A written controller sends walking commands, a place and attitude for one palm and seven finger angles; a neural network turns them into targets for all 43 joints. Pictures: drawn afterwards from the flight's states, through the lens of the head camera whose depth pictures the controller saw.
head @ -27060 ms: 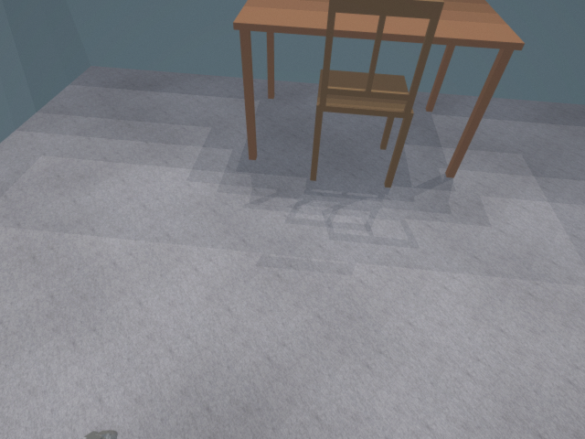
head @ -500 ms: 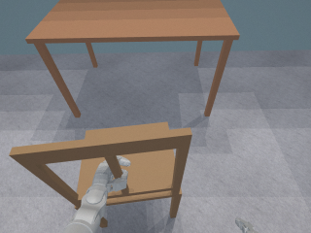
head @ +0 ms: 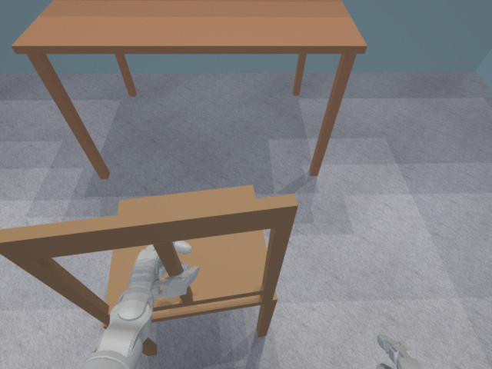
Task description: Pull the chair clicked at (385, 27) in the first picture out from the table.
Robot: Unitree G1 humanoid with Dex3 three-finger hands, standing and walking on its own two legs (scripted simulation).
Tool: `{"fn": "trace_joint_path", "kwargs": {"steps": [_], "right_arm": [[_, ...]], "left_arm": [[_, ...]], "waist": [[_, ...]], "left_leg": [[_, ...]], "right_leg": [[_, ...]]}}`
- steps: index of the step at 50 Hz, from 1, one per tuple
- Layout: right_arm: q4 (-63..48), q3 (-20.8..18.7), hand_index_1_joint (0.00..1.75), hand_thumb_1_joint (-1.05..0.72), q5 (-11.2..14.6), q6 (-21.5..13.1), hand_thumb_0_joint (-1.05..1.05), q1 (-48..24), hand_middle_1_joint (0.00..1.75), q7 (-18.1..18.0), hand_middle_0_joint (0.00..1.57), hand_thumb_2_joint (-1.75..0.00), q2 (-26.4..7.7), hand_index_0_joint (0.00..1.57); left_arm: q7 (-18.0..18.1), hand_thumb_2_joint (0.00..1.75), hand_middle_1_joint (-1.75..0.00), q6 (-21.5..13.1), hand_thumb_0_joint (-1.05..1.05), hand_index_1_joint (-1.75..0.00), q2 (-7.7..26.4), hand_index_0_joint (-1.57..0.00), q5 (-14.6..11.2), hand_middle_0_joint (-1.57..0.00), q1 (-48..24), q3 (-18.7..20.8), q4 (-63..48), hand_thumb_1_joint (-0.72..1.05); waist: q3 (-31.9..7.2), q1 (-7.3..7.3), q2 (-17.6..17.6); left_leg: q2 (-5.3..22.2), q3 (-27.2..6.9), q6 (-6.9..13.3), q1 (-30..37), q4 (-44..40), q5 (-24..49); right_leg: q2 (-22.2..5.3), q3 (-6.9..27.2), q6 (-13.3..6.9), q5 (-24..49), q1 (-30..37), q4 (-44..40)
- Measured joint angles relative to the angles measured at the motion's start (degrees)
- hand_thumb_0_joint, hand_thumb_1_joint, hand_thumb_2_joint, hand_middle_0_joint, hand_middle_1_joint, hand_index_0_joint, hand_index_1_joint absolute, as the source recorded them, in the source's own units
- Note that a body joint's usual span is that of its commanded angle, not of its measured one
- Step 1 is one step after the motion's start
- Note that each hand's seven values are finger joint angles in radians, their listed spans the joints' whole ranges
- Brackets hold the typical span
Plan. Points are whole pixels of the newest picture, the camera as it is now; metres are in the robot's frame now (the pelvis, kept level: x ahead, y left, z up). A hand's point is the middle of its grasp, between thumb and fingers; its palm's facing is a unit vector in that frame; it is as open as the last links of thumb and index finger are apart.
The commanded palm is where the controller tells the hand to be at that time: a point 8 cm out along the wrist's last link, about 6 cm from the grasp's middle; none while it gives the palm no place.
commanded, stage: open the thumb and straighten the fingers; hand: left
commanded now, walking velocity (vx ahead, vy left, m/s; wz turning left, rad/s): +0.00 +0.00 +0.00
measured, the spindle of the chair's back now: (176, 274) +0.30 +0.13 -0.08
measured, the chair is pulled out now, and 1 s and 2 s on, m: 0.67 0.67 0.67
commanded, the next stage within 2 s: draw the fingers out of the gap in 0.54 s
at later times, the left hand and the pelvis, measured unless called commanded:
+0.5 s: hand (169, 271) +0.30 +0.14 -0.06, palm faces -0.02 -0.99 -0.16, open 16.8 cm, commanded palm +0.28 +0.19 -0.04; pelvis +0.02 +0.01 -0.02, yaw +0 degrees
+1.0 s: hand (169, 305) +0.24 +0.14 -0.07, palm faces -0.03 -0.99 -0.14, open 17.5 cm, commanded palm +0.22 +0.19 -0.04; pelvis +0.02 +0.01 -0.03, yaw +1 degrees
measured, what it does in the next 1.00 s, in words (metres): stands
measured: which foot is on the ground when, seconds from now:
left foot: down 0.00-1.00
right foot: down 0.00-1.00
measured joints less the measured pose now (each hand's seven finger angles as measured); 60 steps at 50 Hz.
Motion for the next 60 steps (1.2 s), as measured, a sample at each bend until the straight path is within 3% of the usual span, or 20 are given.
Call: {"fn": "trace_joint_path", "kwargs": {"steps": [7,11,16,25,31,39,50,60], "right_arm": [[-0.39,-0.65,0.30,-0.91,-0.59,-1.15,0.01,1.37,0.30,0.19,0.20,-0.90,-1.10,0.20],[-0.87,-0.72,0.30,-0.91,-0.84,-2.18,0.01,2.04,0.30,-0.07,0.20,-0.90,-0.75,0.20],[-1.56,-0.51,0.30,-0.91,-1.03,-3.12,0.01,2.32,0.30,-0.18,0.20,-0.90,-0.25,0.20],[-4.05,-0.21,0.30,-0.90,-1.25,-3.17,0.01,0.48,0.30,-0.66,0.20,-0.90,-0.26,0.20],[-4.67,-0.05,0.30,-0.90,-1.17,-3.07,0.01,0.07,0.30,-0.93,0.20,-0.90,-0.95,0.20],[-6.48,0.29,0.30,-0.90,-1.12,-2.26,0.01,0.17,0.30,-1.25,0.20,-0.90,-0.48,0.20],[-7.51,0.62,0.30,-0.90,-1.06,-3.45,0.01,0.92,0.30,-1.90,0.20,-0.90,-0.80,0.20],[-8.72,0.77,0.30,-0.90,-0.93,-4.12,0.01,0.54,0.30,-2.49,0.20,-0.90,-0.03,0.20]], "left_arm": [[0.02,0.41,-1.30,4.79,0.02,-1.35,-0.47,-0.46,-0.22,-0.41,0.30,1.43,-3.63,-0.12],[0.12,0.31,-1.15,6.77,0.01,-1.17,-0.65,-0.40,-0.75,-0.37,1.72,1.52,-6.79,-0.33],[-0.29,0.24,-0.86,8.13,0.00,-0.87,-1.51,-0.30,-0.61,-0.29,4.79,0.37,-11.79,-0.46],[-0.27,0.21,-0.29,11.23,-0.01,-0.29,0.06,-0.10,0.10,-0.10,5.44,1.44,-14.89,-0.53],[-0.84,0.21,-0.09,12.56,-0.01,-0.10,-0.46,-0.03,-0.27,-0.03,6.62,0.01,-17.37,-0.54],[-0.93,0.21,-0.02,14.04,-0.01,-0.02,0.35,-0.01,-0.03,-0.01,10.41,1.24,-21.47,-0.54],[-0.82,0.21,0.00,15.04,-0.01,0.00,0.22,0.00,-0.26,0.00,19.97,-1.97,-29.88,-0.54],[-0.78,0.21,0.00,14.62,-0.01,0.00,1.48,0.00,0.20,0.00,27.80,-1.42,-36.75,-0.54]], "waist": [[-1.72,0.17,1.65],[-2.63,0.44,2.09],[-4.09,0.83,2.29],[-4.20,1.05,1.96],[-5.00,1.36,2.40],[-4.79,1.04,1.65],[-5.26,1.30,2.40],[-6.11,1.71,2.10]], "left_leg": [[-0.58,0.74,0.64,-5.14,4.53,-2.43],[-0.73,0.91,0.81,-6.69,6.20,-3.58],[-0.77,0.77,0.88,-7.68,7.86,-4.96],[-0.55,-0.03,0.67,-9.73,10.82,-6.59],[-0.78,-0.64,0.68,-10.59,11.85,-7.13],[-0.46,-0.64,0.38,-11.15,12.69,-7.51],[-0.71,-1.40,0.34,-12.41,14.71,-8.33],[-0.63,-2.13,0.11,-13.71,16.92,-9.19]], "right_leg": [[-0.68,1.06,0.70,-2.06,-5.47,4.51],[-0.88,1.32,0.93,-3.15,-7.11,6.19],[-1.00,1.26,1.10,-4.50,-8.00,7.74],[-0.93,0.61,0.92,-6.07,-9.54,10.20],[-1.24,0.06,1.03,-6.76,-10.05,11.10],[-0.95,0.12,0.66,-7.23,-10.82,12.21],[-1.29,-0.50,0.67,-8.23,-11.65,14.04],[-1.31,-1.07,0.45,-9.16,-12.56,15.98]]}}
